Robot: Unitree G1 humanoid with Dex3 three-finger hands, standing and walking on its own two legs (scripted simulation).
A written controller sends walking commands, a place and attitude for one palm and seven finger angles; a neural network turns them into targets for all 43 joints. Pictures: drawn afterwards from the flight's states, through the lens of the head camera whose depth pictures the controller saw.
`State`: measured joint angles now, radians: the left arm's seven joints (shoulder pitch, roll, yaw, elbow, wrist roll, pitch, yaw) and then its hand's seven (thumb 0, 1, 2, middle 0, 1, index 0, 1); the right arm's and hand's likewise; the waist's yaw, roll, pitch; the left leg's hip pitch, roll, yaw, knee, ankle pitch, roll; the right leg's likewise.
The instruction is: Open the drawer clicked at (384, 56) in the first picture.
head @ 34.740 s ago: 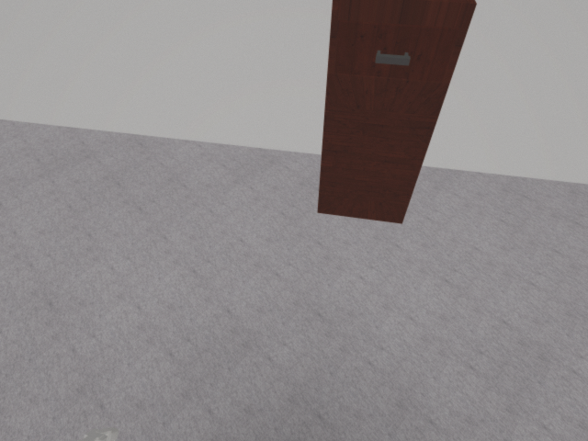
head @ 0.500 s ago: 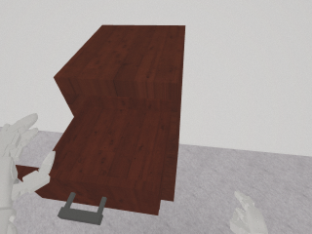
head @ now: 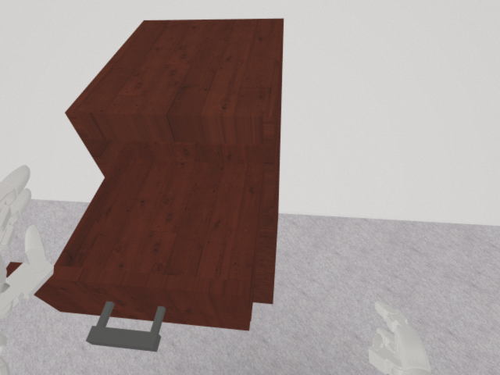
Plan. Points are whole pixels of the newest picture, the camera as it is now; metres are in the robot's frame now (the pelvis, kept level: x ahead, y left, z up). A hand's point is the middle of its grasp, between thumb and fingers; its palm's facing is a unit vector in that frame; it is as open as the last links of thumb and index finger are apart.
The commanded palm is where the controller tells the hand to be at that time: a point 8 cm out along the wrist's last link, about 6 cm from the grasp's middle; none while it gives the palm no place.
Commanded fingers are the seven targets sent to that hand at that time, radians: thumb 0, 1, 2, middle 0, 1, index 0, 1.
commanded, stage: step back with the hand held close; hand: left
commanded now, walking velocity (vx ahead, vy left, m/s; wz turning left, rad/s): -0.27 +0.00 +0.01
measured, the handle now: (129, 324) +0.19 +0.21 +0.00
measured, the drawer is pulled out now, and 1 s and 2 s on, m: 0.30 0.30 0.30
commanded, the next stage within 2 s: stop stepping back and stand still in 1.12 s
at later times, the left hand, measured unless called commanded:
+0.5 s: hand (9, 328) +0.13 +0.26 +0.16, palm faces +0.37 -0.80 -0.48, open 7.4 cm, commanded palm +0.07 +0.30 +0.19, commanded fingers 0.00 0.90 0.90 -0.20 -0.30 -0.20 -0.30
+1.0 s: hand out of the picture +0.07 +0.21 +0.17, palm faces +0.21 -0.84 -0.50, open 7.4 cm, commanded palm +0.00 +0.28 +0.19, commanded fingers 0.00 0.90 0.90 -0.20 -0.30 -0.20 -0.30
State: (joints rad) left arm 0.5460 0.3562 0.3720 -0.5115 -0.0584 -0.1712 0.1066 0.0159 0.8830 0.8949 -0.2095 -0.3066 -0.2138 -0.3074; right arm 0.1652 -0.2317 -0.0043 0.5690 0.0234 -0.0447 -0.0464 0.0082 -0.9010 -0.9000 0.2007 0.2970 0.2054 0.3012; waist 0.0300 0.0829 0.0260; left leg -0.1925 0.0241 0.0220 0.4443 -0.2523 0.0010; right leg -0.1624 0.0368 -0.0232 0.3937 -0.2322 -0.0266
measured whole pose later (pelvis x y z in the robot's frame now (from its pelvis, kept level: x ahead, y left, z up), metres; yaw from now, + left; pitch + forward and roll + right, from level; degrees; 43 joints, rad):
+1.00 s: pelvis -0.15 +0.01 -0.01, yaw -3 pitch +2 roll -3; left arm 0.62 0.44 0.39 -0.69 -0.08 -0.24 0.10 0.02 0.88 0.90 -0.21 -0.30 -0.22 -0.31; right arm 0.14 -0.19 0.01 0.59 0.03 -0.10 -0.02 0.01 -0.90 -0.90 0.20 0.30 0.21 0.30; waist -0.01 0.04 0.06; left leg -0.51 0.05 0.00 0.67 -0.23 0.00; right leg -0.24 0.05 -0.05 0.51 -0.31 -0.02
